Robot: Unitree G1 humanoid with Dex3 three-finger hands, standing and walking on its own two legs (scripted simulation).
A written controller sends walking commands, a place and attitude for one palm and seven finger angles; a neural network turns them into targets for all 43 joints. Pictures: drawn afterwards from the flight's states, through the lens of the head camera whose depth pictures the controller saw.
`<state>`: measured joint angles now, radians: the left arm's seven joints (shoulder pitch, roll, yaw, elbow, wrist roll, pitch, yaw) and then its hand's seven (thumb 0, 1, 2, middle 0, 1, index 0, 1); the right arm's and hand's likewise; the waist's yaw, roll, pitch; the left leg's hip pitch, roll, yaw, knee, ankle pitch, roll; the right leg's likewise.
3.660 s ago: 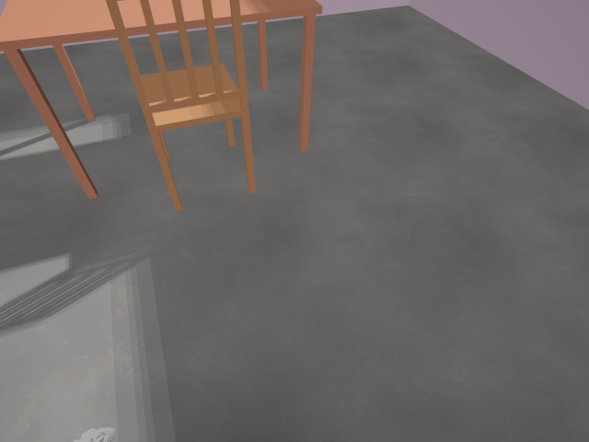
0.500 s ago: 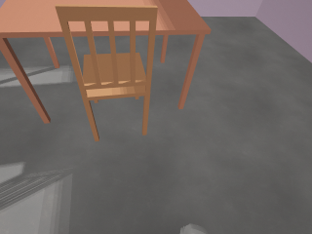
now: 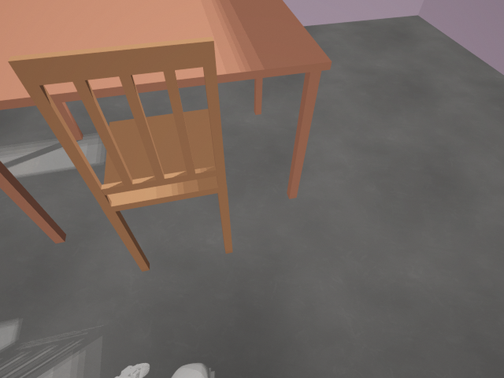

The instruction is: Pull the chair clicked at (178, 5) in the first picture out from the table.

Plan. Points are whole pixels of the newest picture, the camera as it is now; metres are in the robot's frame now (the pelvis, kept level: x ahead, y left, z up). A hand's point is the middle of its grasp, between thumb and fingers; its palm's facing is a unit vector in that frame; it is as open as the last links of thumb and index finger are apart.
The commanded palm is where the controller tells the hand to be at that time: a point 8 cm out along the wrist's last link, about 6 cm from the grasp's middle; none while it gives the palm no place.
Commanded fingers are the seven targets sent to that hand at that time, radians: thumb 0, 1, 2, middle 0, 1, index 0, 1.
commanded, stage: turn to face it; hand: left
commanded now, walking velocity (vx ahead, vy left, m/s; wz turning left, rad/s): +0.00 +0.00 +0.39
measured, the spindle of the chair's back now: (145, 134) +0.68 +0.28 -0.05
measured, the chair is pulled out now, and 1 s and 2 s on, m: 0.00 0.00 0.00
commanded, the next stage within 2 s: take the last steps up to it in 0.44 s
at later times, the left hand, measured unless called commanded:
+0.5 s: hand out of the picture +0.07 +0.23 -0.16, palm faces +0.20 -0.95 -0.25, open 7.4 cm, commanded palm none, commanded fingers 0.00 0.90 0.90 -0.20 -0.30 -0.20 -0.30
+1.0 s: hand out of the picture -0.01 +0.18 -0.17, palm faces +0.37 -0.91 -0.15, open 7.4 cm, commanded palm none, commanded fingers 0.00 0.90 0.90 -0.20 -0.30 -0.20 -0.30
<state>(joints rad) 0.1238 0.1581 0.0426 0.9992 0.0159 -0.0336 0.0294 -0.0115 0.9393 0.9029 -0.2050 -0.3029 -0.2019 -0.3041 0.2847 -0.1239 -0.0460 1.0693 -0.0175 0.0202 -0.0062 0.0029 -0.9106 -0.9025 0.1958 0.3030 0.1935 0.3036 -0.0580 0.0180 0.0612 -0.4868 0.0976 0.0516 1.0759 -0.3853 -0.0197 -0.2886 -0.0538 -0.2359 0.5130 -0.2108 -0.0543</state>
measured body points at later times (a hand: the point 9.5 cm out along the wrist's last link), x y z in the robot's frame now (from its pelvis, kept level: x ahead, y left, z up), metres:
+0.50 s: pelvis +0.06 +0.02 +0.01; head +0.08 +0.02 +0.45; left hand +0.06 +0.28 -0.14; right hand +0.17 -0.20 -0.14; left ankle +0.07 +0.12 -0.73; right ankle +0.07 -0.11 -0.70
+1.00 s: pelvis +0.11 +0.05 +0.00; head +0.12 +0.07 +0.45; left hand -0.03 +0.23 -0.16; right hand +0.24 -0.17 -0.14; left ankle +0.09 +0.15 -0.73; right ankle +0.09 -0.11 -0.73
